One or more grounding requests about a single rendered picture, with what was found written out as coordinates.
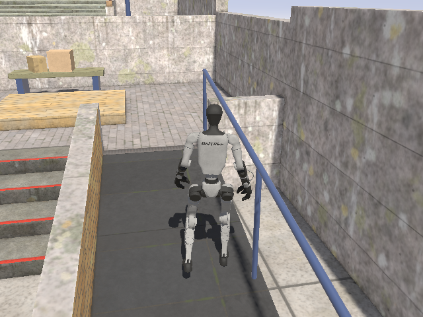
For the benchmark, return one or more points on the stairs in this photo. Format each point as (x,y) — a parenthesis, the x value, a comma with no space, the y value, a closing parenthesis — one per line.
(51,7)
(29,191)

